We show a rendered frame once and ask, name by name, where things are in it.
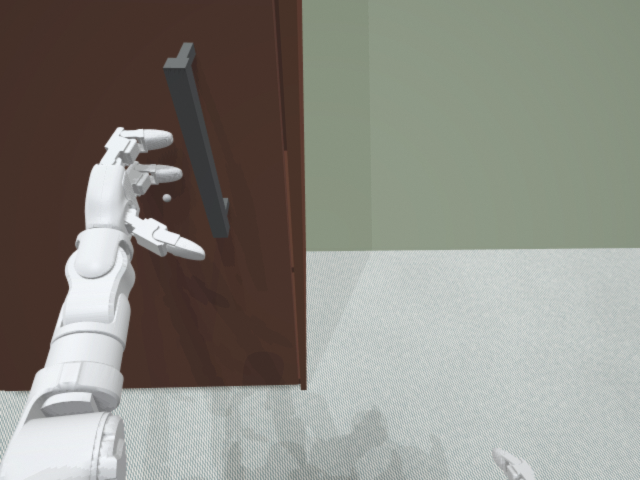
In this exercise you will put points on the left robot forearm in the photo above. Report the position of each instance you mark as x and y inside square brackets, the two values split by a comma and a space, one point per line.
[82, 371]

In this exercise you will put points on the robot left upper arm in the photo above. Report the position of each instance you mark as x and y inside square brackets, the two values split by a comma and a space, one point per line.
[74, 447]

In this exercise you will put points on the robot left hand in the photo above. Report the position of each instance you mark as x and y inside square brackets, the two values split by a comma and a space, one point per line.
[112, 190]

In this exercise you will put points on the wardrobe door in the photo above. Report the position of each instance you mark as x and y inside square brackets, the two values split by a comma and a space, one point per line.
[71, 73]

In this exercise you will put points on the handle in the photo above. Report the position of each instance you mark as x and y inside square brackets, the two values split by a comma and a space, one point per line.
[182, 87]

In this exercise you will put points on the robot right hand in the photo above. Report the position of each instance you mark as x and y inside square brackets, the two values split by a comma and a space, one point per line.
[514, 468]

